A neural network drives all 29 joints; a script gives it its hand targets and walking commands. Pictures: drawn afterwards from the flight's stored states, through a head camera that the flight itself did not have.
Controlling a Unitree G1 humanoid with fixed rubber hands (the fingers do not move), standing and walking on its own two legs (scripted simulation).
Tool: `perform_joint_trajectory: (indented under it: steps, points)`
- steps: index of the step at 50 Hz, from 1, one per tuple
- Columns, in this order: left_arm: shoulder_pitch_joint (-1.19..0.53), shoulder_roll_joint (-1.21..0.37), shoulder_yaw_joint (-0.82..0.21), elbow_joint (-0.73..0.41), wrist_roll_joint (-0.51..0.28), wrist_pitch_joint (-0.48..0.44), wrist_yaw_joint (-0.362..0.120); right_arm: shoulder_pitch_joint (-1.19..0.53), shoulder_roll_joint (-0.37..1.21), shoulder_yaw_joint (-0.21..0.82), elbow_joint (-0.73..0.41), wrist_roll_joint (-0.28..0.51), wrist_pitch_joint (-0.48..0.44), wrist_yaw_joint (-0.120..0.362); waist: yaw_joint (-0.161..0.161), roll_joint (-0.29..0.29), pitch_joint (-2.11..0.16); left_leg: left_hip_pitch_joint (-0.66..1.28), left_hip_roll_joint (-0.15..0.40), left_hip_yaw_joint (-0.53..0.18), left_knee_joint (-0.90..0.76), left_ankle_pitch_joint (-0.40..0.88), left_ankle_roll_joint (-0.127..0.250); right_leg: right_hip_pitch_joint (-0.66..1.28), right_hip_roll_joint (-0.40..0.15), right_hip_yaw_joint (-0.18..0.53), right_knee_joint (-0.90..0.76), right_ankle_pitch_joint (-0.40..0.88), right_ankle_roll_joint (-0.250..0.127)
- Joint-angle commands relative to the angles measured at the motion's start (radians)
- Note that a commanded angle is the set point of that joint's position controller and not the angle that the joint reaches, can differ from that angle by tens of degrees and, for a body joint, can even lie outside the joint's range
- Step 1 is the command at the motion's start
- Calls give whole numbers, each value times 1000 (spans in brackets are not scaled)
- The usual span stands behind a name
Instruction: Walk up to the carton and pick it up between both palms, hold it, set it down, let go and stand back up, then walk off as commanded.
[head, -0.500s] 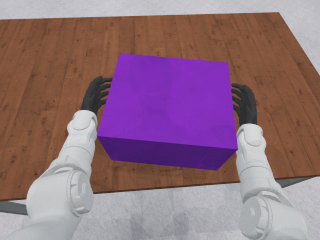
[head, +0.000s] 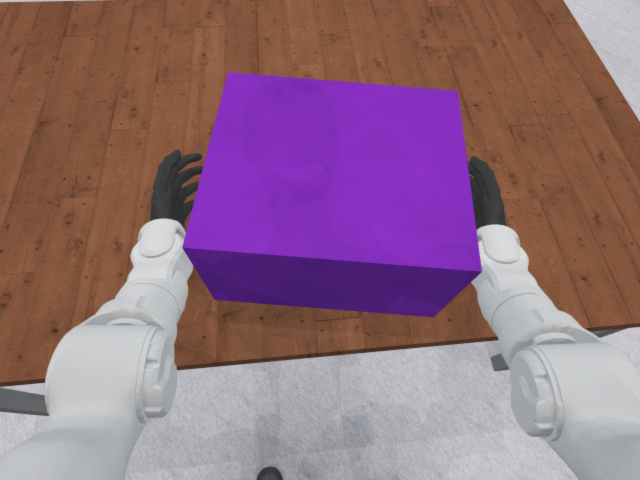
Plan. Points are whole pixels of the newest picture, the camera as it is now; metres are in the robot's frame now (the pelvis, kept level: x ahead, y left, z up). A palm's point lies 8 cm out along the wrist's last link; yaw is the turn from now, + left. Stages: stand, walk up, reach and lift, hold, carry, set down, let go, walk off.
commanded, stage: set down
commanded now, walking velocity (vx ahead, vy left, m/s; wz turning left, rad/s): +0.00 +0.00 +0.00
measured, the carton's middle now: (333, 198) +0.48 -0.01 +0.00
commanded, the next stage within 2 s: none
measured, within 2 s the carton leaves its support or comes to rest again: neither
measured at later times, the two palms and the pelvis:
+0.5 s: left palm (157, 245) +0.41 +0.21 +0.01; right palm (495, 236) +0.40 -0.20 +0.03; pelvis -0.03 +0.01 +0.00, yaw +0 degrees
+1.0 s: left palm (120, 293) +0.35 +0.24 +0.02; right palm (519, 292) +0.33 -0.21 +0.03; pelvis -0.05 +0.01 +0.00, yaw +0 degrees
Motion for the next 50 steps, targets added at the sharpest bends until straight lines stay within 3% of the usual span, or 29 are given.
perform_joint_trajectory:
  steps: [1,4,13,21,25,40,45,50]
  points:
    - [-477,290,-149,-52,-68,-69,-14,-471,-195,157,-50,200,-41,8,-10,136,-929,636,-34,-17,179,691,-40,46,16,-33,122,617,35]
    - [-460,300,-138,-47,-70,-68,-25,-461,-199,183,-55,216,-42,5,-15,106,-911,593,-40,-18,165,642,-31,89,11,-27,135,629,48]
    - [-359,290,-99,-143,-39,-55,-36,-350,-213,203,-81,232,-62,-3,-17,128,-896,668,-40,-34,164,664,-44,40,20,-37,116,568,43]
    - [-246,282,-56,-206,-8,-44,-44,-243,-215,249,-91,271,-65,-3,15,130,-865,700,-49,-42,151,653,-46,77,26,-29,104,527,35]
    - [-221,285,-58,-274,-5,-41,-44,-210,-228,254,-98,288,-63,0,13,146,-856,713,-53,-43,146,623,-54,80,33,-30,94,472,27]
    - [-93,330,-96,-458,-68,-14,-53,-123,-256,210,-351,314,-39,8,7,131,-811,721,-74,-57,89,383,-50,152,32,-33,67,304,24]
    - [92,314,-72,-526,-32,29,-73,37,-253,237,-412,330,-36,11,31,107,-709,779,-72,-64,59,411,-49,217,36,-35,41,343,26]
    - [122,330,-44,-604,-19,66,-92,68,-244,230,-468,316,-9,6,33,68,-564,773,-76,-54,20,334,-37,267,36,-27,-2,278,21]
